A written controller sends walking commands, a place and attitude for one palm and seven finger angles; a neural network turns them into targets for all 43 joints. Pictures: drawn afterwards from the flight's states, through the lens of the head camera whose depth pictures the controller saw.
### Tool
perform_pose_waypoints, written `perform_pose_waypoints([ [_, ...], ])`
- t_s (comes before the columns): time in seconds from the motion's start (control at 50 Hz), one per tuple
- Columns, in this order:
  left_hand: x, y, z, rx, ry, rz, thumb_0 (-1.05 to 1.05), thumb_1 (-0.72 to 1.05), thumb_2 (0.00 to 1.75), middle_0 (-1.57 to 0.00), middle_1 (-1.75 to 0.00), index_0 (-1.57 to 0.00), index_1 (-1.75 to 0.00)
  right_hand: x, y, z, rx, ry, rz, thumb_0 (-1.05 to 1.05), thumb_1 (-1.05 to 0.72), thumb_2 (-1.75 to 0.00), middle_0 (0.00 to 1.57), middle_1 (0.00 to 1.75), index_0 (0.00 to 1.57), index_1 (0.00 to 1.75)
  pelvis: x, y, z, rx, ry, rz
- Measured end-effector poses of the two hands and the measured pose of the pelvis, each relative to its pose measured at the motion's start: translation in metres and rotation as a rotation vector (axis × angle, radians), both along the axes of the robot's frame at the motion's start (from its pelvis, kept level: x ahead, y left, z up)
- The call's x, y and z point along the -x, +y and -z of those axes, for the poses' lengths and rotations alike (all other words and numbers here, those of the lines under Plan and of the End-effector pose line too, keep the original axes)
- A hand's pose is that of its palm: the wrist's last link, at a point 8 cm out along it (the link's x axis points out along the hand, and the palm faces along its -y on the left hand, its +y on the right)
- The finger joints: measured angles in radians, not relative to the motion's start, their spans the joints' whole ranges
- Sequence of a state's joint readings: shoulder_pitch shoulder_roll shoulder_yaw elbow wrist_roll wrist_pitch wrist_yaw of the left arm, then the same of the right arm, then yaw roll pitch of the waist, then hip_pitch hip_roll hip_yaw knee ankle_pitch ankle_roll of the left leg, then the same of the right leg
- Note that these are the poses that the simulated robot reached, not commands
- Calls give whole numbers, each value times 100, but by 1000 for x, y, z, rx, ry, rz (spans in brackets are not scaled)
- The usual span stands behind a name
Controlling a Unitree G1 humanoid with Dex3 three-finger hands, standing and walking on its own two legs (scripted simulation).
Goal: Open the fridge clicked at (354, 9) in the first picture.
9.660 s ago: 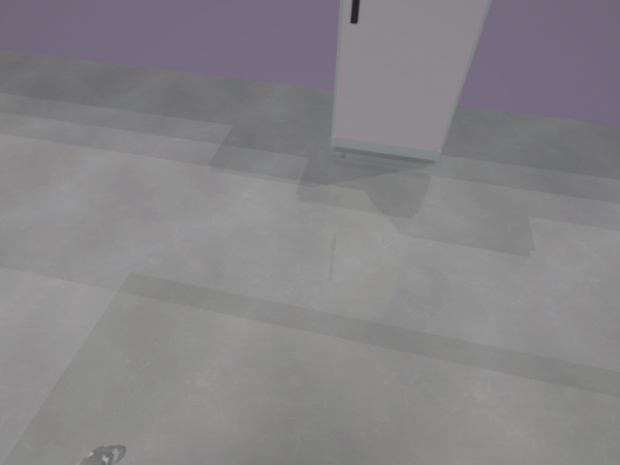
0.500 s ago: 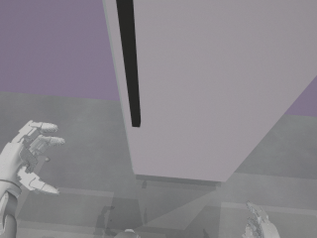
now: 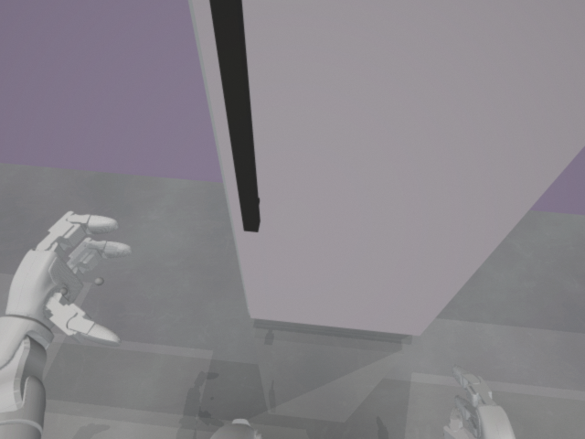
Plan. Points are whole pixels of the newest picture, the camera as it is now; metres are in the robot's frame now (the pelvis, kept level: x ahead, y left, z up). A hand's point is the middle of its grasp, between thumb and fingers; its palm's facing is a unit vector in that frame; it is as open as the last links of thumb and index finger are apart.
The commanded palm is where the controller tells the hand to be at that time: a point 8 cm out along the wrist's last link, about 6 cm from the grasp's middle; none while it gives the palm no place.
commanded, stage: move the hooked fingers beside the handle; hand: left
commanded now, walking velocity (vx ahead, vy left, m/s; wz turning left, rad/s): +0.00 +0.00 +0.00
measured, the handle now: (243, 108) +0.50 +0.10 +0.18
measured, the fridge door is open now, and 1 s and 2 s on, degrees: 0 0 0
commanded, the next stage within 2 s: none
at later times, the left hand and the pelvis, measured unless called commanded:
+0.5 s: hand (149, 244) +0.35 +0.22 +0.07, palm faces -0.05 -1.00 -0.03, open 14.0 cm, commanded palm +0.32 +0.27 +0.07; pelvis +0.01 +0.00 +0.00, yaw -1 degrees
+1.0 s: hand (184, 217) +0.40 +0.19 +0.06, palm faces -0.05 -1.00 -0.01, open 14.0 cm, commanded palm +0.38 +0.24 +0.07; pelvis +0.00 +0.00 +0.00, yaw -1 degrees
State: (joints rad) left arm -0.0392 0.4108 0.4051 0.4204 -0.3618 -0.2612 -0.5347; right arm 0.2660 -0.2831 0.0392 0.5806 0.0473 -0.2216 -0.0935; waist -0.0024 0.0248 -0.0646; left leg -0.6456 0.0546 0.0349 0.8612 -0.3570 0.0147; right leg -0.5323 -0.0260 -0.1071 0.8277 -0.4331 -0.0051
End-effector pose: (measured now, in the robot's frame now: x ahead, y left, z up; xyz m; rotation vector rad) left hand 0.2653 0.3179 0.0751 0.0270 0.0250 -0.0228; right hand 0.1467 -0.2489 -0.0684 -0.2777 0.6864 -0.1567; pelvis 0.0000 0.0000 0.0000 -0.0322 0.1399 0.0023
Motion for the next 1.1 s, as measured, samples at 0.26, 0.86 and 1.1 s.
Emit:
perform_pose_waypoints([
  [0.26, -40, -24, -2, 0, -11, 36, -1, -50, 30, -30, -120, -30, -120, 19, -3, 6, -15, 69, 61, 1, -90, -89, 20, 30, 20, 30, -5, 2, -1, -8, 17, 19],
  [0.86, -93, -64, 6, 6, -15, 24, -1, -50, 30, -30, -120, -30, -120, 42, -10, 26, -30, 222, 101, 1, -90, -89, 20, 30, 20, 30, -4, -2, 2, -13, 41, 17],
  [1.1, -130, -82, 9, 7, -10, 29, -1, -50, 30, -30, -120, -30, -120, 69, -16, 36, -30, 316, 147, 1, -90, -89, 20, 30, 20, 30, -1, -5, 6, -14, 68, 23],
])
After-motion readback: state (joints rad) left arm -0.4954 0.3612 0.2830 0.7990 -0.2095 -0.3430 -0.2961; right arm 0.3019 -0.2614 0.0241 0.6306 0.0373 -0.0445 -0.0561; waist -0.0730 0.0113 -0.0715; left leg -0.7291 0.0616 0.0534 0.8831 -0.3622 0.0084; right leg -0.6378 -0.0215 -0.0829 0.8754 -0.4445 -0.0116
